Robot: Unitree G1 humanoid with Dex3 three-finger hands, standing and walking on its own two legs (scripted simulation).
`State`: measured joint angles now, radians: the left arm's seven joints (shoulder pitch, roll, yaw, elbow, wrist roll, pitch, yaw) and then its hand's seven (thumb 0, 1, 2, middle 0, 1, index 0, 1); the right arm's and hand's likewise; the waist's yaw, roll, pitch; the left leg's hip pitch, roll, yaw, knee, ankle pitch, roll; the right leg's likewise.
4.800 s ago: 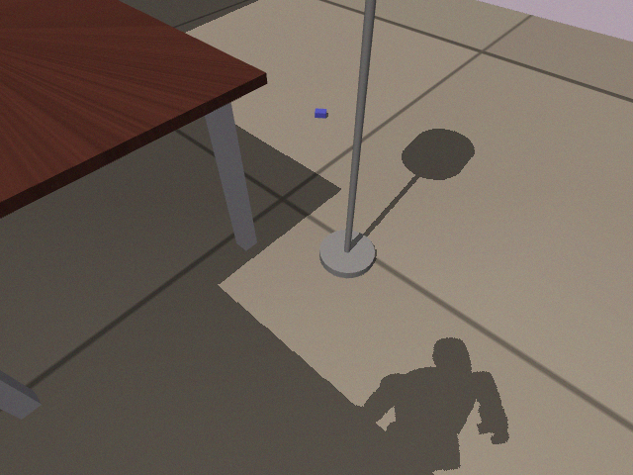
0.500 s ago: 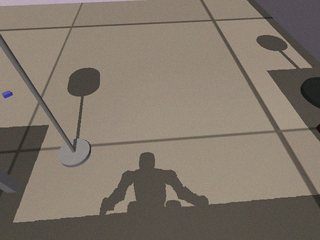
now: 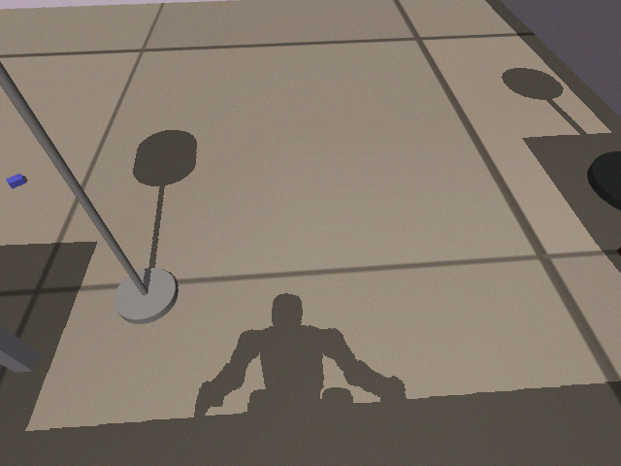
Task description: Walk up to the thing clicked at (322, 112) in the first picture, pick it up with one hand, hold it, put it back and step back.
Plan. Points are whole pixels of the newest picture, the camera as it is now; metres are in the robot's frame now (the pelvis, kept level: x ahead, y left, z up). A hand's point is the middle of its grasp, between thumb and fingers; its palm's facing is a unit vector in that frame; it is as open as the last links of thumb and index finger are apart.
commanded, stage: stand
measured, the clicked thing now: (16, 180) +1.47 +1.42 -0.77
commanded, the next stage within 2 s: walk up in 0.82 s
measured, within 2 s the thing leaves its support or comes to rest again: neither
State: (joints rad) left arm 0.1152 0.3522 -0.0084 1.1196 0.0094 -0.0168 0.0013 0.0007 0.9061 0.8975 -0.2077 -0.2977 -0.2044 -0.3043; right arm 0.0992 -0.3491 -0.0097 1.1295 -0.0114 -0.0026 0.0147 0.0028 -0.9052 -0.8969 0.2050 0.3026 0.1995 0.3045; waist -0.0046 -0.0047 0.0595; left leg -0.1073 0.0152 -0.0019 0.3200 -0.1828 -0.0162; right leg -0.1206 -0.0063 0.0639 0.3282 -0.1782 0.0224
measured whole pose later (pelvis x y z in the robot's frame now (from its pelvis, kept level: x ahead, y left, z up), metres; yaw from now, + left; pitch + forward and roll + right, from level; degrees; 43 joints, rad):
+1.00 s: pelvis +0.02 -0.02 +0.00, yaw -3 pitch -1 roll +1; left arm 0.19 0.43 0.06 1.05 0.03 -0.02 -0.08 0.00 0.91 0.90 -0.21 -0.30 -0.20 -0.30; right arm 0.22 -0.38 -0.09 1.02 -0.04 -0.05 0.06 0.00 -0.90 -0.90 0.21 0.30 0.20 0.31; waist -0.01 -0.01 0.03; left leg -0.08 0.04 0.04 0.35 -0.26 0.02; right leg -0.35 -0.04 0.01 0.72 -0.42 -0.02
